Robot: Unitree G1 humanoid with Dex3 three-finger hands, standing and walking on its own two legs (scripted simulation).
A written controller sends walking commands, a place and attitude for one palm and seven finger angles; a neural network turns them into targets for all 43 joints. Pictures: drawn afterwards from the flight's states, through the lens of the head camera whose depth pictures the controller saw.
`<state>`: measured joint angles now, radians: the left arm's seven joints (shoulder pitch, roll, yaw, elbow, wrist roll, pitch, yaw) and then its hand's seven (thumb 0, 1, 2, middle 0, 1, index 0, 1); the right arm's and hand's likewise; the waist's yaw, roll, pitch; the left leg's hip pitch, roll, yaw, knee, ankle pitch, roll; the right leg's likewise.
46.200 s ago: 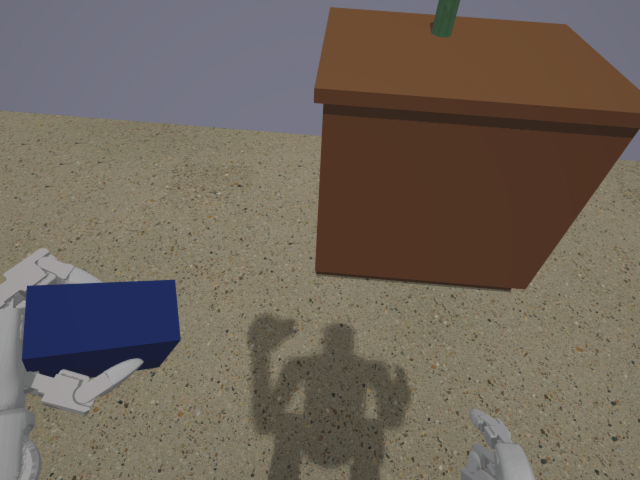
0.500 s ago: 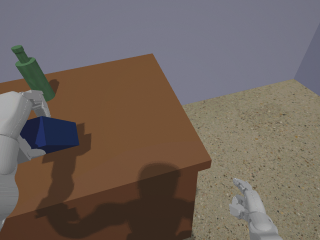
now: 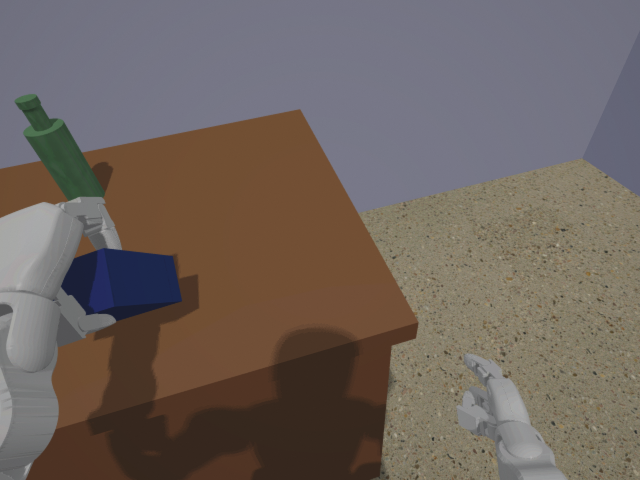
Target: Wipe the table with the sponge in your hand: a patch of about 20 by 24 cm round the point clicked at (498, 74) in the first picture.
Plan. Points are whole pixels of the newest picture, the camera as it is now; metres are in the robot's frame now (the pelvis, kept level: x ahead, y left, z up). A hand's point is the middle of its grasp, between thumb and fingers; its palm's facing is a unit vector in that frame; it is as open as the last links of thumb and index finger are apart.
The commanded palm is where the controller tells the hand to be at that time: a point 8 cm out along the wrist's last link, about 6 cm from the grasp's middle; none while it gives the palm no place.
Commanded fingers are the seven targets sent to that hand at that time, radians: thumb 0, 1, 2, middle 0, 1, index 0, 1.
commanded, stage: bring the sponge back beside the body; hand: left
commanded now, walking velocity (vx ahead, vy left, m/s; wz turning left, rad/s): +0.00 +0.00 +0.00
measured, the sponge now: (115, 291) +0.23 +0.30 +0.15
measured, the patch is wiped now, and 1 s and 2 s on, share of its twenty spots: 1.00 1.00 1.00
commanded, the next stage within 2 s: step back with the hand held close in 0.60 s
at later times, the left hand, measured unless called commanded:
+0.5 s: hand (97, 273) +0.21 +0.27 +0.21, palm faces +0.34 -0.15 -0.93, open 9.3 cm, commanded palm +0.15 +0.27 +0.28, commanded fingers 0.00 0.10 1.30 -1.20 -1.60 -1.20 -1.60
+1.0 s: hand (129, 253) +0.21 +0.22 +0.24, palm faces +0.39 -0.81 -0.44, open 9.3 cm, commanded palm +0.15 +0.28 +0.27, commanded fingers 0.00 0.10 1.30 -1.20 -1.60 -1.20 -1.60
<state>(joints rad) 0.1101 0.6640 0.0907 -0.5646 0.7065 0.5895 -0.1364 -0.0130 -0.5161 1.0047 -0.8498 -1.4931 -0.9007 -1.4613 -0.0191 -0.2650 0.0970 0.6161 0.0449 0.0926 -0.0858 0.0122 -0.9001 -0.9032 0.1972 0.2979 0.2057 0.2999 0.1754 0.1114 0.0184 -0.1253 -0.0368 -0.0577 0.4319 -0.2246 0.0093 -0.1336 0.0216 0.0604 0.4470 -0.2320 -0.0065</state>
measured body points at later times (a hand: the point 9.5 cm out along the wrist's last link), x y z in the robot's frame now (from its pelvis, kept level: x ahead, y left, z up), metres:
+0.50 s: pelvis +0.00 -0.01 +0.00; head -0.02 -0.06 +0.45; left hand +0.19 +0.27 +0.26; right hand +0.27 -0.19 -0.06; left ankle +0.01 +0.12 -0.74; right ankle +0.01 -0.12 -0.74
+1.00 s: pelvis -0.01 +0.00 -0.01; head +0.01 +0.01 +0.44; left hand +0.19 +0.26 +0.27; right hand +0.18 -0.24 -0.09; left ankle +0.01 +0.12 -0.74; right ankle +0.01 -0.12 -0.74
